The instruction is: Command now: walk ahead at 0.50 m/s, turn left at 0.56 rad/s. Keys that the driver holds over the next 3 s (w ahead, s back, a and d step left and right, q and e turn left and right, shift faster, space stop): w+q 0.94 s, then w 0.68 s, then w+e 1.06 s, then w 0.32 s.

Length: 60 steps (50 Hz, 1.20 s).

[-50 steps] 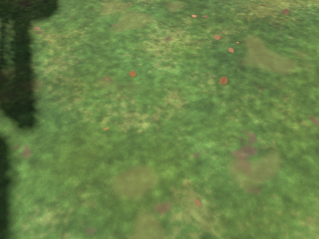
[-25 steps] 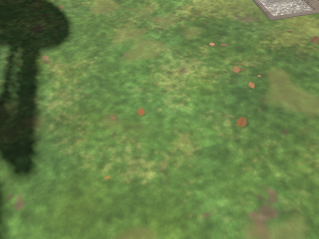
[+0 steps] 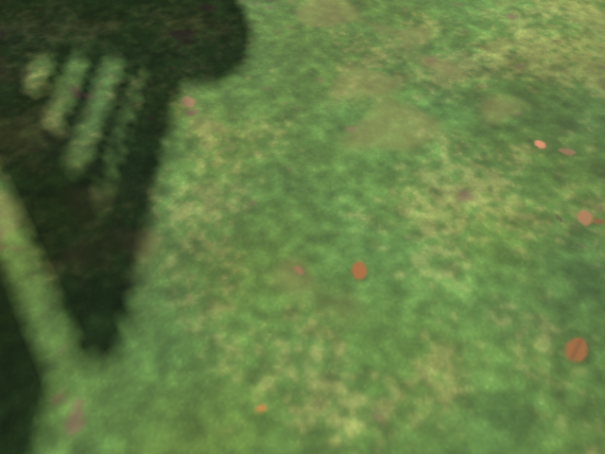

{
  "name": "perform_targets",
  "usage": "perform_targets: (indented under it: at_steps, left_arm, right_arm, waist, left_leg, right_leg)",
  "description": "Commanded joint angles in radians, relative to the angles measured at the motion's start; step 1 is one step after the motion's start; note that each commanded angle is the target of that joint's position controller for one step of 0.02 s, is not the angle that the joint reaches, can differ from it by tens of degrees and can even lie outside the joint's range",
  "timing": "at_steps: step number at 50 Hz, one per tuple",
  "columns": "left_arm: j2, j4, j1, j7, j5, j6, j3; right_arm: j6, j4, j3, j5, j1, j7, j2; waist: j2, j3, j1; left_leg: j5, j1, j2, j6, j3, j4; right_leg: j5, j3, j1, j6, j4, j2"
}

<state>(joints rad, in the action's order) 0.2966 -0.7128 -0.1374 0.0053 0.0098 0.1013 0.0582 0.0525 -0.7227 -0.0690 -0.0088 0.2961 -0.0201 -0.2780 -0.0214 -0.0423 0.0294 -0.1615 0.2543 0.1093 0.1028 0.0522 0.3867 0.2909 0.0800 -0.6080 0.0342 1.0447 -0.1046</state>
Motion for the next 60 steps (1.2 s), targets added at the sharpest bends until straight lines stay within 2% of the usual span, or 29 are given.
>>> perform_targets:
  at_steps: [1, 4, 7, 10, 12, 13, 14, 15, 16, 17, 18, 20, 25, 30, 34, 36, 37, 38, 39, 40, 41, 42, 43, 44, 45, 49, 54, 57, 60]
  left_arm:
    - [0.056, 0.060, 0.004, 0.006, 0.007, -0.006, 0.013]
    - [0.039, 0.083, 0.116, -0.005, -0.003, 0.003, 0.002]
    - [0.070, 0.102, 0.168, -0.019, -0.018, 0.016, 0.011]
    - [0.110, 0.100, 0.127, -0.027, -0.022, 0.030, 0.030]
    - [0.143, 0.065, -0.026, -0.020, -0.012, 0.041, 0.053]
    - [0.197, 0.054, -0.167, -0.011, 0.004, 0.042, 0.067]
    - [0.280, 0.018, -0.242, -0.017, 0.016, 0.029, 0.086]
    - [0.186, 0.030, -0.221, -0.022, -0.008, 0.026, 0.068]
    - [0.123, 0.040, -0.183, -0.016, -0.012, 0.019, 0.050]
    - [0.104, 0.044, -0.137, -0.015, -0.003, 0.012, 0.040]
    - [0.082, 0.036, -0.108, -0.013, 0.000, 0.007, 0.033]
    - [0.066, 0.023, -0.094, -0.009, 0.003, 0.011, 0.027]
    - [0.116, -0.024, -0.114, -0.005, -0.002, 0.018, 0.044]
    - [0.148, -0.058, -0.135, 0.002, -0.009, 0.000, 0.048]
    - [0.181, -0.089, -0.178, 0.002, -0.027, -0.022, 0.057]
    - [0.211, -0.090, -0.171, 0.007, -0.037, -0.034, 0.065]
    - [0.228, -0.089, -0.167, 0.011, -0.041, -0.041, 0.071]
    - [0.233, -0.085, -0.153, 0.016, -0.046, -0.047, 0.071]
    - [0.206, -0.076, -0.154, 0.020, -0.040, -0.045, 0.060]
    - [0.064, -0.027, -0.236, 0.008, 0.015, -0.030, 0.014]
    - [0.083, 0.008, -0.193, -0.006, -0.005, 0.009, 0.002]
    - [0.161, 0.035, -0.071, -0.017, -0.048, 0.032, 0.024]
    - [0.149, 0.050, -0.038, -0.017, -0.052, 0.044, 0.016]
    - [0.141, 0.036, -0.043, -0.009, -0.028, 0.045, 0.016]
    - [0.152, 0.028, -0.063, -0.007, -0.009, 0.036, 0.024]
    - [0.106, 0.018, -0.078, -0.008, 0.007, -0.003, 0.015]
    - [0.049, 0.054, 0.102, -0.021, -0.003, 0.000, -0.014]
    - [0.069, 0.079, 0.175, -0.034, -0.017, 0.008, -0.010]
    - [0.092, 0.095, 0.185, -0.046, -0.015, 0.017, -0.001]
  right_arm:
    - [0.016, 0.079, -0.045, -0.006, -0.034, 0.023, -0.168]
    - [0.005, 0.068, -0.046, -0.013, 0.005, 0.032, -0.171]
    - [-0.004, 0.053, -0.047, -0.019, 0.049, 0.035, -0.172]
    - [-0.010, 0.057, -0.048, -0.015, 0.040, 0.039, -0.165]
    - [-0.011, 0.072, -0.033, -0.011, 0.020, 0.037, -0.115]
    - [-0.008, 0.090, -0.009, 0.004, 0.034, 0.034, -0.051]
    - [0.002, 0.126, 0.006, -0.027, 0.173, 0.034, -0.007]
    - [0.002, 0.095, -0.012, -0.037, 0.163, 0.038, -0.119]
    - [-0.005, 0.104, -0.028, -0.027, 0.055, 0.037, -0.171]
    - [-0.011, 0.113, -0.029, -0.015, 0.003, 0.039, -0.163]
    - [-0.012, 0.125, -0.031, -0.006, -0.029, 0.035, -0.151]
    - [-0.020, 0.131, -0.030, -0.020, -0.018, 0.023, -0.114]
    - [-0.033, 0.160, -0.017, -0.013, -0.083, 0.017, -0.068]
    - [-0.018, 0.186, -0.002, -0.014, -0.218, -0.013, -0.041]
    - [-0.016, 0.224, -0.002, -0.019, -0.301, -0.037, -0.044]
    - [-0.020, 0.230, -0.017, -0.014, -0.273, -0.042, -0.076]
    - [-0.025, 0.221, -0.032, -0.011, -0.213, -0.040, -0.102]
    - [-0.029, 0.189, -0.056, -0.012, -0.080, -0.035, -0.142]
    - [-0.037, 0.143, -0.090, -0.015, 0.096, -0.018, -0.201]
    - [-0.038, 0.132, -0.108, -0.023, 0.126, 0.000, -0.315]
    - [-0.019, 0.170, -0.092, -0.019, 0.140, -0.007, -0.295]
    - [-0.004, 0.156, -0.070, -0.008, 0.121, -0.013, -0.222]
    - [0.004, 0.150, -0.060, -0.009, 0.075, -0.013, -0.194]
    - [0.007, 0.157, -0.049, -0.009, 0.003, -0.011, -0.166]
    - [0.009, 0.169, -0.040, 0.000, -0.048, -0.008, -0.141]
    - [0.017, 0.150, -0.036, 0.004, -0.064, 0.012, -0.146]
    - [0.014, 0.088, -0.034, -0.003, 0.015, 0.032, -0.163]
    - [0.015, 0.051, -0.035, -0.009, 0.068, 0.029, -0.175]
    - [0.006, 0.023, -0.035, -0.009, 0.094, 0.030, -0.175]
  waist:
    - [0.073, 0.062, -0.028]
    - [0.108, 0.056, 0.023]
    - [0.123, 0.056, 0.042]
    - [0.156, 0.059, 0.005]
    - [0.149, 0.130, -0.078]
    - [0.025, 0.262, -0.129]
    - [-0.327, 0.352, -0.060]
    - [-0.222, 0.282, -0.085]
    - [-0.126, 0.167, -0.114]
    - [-0.061, 0.108, -0.100]
    - [-0.057, 0.059, -0.085]
    - [-0.102, 0.042, -0.057]
    - [-0.056, 0.023, -0.057]
    - [-0.039, -0.012, -0.105]
    - [-0.040, -0.045, -0.120]
    - [-0.070, -0.009, -0.079]
    - [-0.088, 0.035, -0.038]
    - [-0.077, 0.106, 0.043]
    - [-0.033, 0.192, 0.131]
    - [0.248, 0.270, 0.047]
    - [0.244, 0.459, 0.065]
    - [0.139, 0.343, 0.104]
    - [0.098, 0.223, 0.069]
    - [0.031, 0.149, 0.017]
    - [0.045, 0.118, -0.022]
    - [0.058, 0.083, -0.057]
    - [0.086, 0.036, 0.024]
    - [0.093, 0.005, 0.057]
    - [0.109, -0.006, 0.051]
  left_leg:
    - [0.269, 0.015, -0.217, 0.173, 0.195, -0.156]
    - [0.141, 0.029, -0.184, 0.127, 0.183, -0.133]
    - [0.058, -0.025, -0.218, 0.114, 0.264, -0.083]
    - [0.030, -0.087, -0.250, 0.088, 0.359, 0.004]
    - [0.062, -0.048, -0.186, 0.038, 0.333, 0.161]
    - [-0.076, 0.066, -0.116, -0.002, 0.240, 0.442]
    - [-0.456, 0.419, 0.005, -0.061, 0.118, 0.757]
    - [-0.411, 0.547, -0.079, -0.077, 0.140, 0.893]
    - [-0.314, 0.571, -0.113, -0.082, 0.122, 0.926]
    - [-0.240, 0.536, -0.145, -0.087, 0.094, 0.909]
    - [-0.192, 0.515, -0.170, -0.091, 0.094, 0.865]
    - [-0.147, 0.448, -0.204, -0.092, 0.074, 0.814]
    - [-0.029, 0.510, -0.223, -0.118, 0.053, 0.667]
    - [0.179, 0.453, -0.208, -0.104, -0.024, 0.397]
    - [0.120, 0.427, -0.183, -0.063, -0.085, 0.276]
    - [0.020, 0.332, -0.128, -0.022, -0.135, 0.250]
    - [-0.029, 0.242, -0.090, 0.003, -0.161, 0.245]
    - [-0.002, 0.065, -0.049, 0.037, -0.175, 0.193]
    - [0.050, -0.227, -0.051, 0.079, -0.113, 0.150]
    - [0.051, -0.599, -0.320, 0.217, 0.346, 0.152]
    - [-0.176, -0.712, -0.458, 0.354, 0.803, -0.039]
    - [-0.172, -0.640, -0.426, 0.284, 0.680, -0.087]
    - [-0.111, -0.491, -0.387, 0.247, 0.550, -0.093]
    - [-0.002, -0.337, -0.344, 0.216, 0.450, -0.098]
    - [0.101, -0.226, -0.312, 0.203, 0.380, -0.114]
    - [0.279, -0.043, -0.267, 0.204, 0.249, -0.163]
    - [0.143, -0.001, -0.210, 0.129, 0.142, -0.170]
    - [0.071, -0.065, -0.253, 0.123, 0.184, -0.149]
    - [0.116, -0.181, -0.308, 0.108, 0.238, -0.086]
  right_leg:
    - [-0.160, -0.033, 0.015, 0.038, -0.175, 0.020]
    - [-0.336, -0.039, 0.086, 0.043, -0.403, 0.073]
    - [-0.346, -0.014, 0.119, 0.032, -0.501, 0.097]
    - [-0.239, 0.004, 0.180, -0.009, -0.550, 0.099]
    - [-0.221, 0.001, 0.412, -0.064, -0.600, 0.071]
    - [-0.151, 0.169, 0.655, -0.124, -0.597, -0.102]
    - [0.084, 0.657, 0.926, -0.292, -0.709, -0.314]
    - [0.311, 0.730, 0.890, -0.286, -0.754, -0.321]
    - [0.279, 0.558, 0.783, -0.240, -0.760, -0.275]
    - [0.138, 0.419, 0.671, -0.213, -0.768, -0.229]
    - [0.024, 0.323, 0.589, -0.206, -0.787, -0.190]
    - [-0.089, 0.187, 0.512, -0.193, -0.831, -0.145]
    - [-0.289, 0.019, 0.531, -0.226, -0.882, -0.163]
    - [-0.367, -0.149, 0.566, -0.188, -0.881, -0.137]
    - [-0.472, -0.208, 0.660, -0.169, -0.844, -0.172]
    - [-0.784, -0.248, 0.701, -0.150, -0.739, -0.177]
    - [-0.953, -0.265, 0.709, -0.141, -0.634, -0.174]
    - [-1.020, -0.290, 0.670, -0.122, -0.458, -0.155]
    - [-0.876, -0.301, 0.492, -0.085, -0.208, -0.120]
    - [0.043, -0.280, 0.049, -0.028, 0.162, 0.020]
    - [0.326, -0.037, -0.139, -0.016, 0.365, 0.140]
    - [0.227, 0.022, -0.236, -0.034, 0.371, 0.080]
    - [0.137, 0.010, -0.229, -0.048, 0.290, 0.043]
    - [0.082, 0.008, -0.166, -0.041, 0.202, 0.007]
    - [0.046, 0.013, -0.090, -0.031, 0.137, -0.016]
    - [-0.049, -0.027, -0.003, 0.025, -0.015, -0.014]
    - [-0.395, -0.048, 0.068, 0.036, -0.380, 0.031]
    - [-0.417, -0.038, 0.061, 0.014, -0.472, 0.046]
    - [-0.314, -0.032, 0.033, -0.031, -0.529, 0.056]
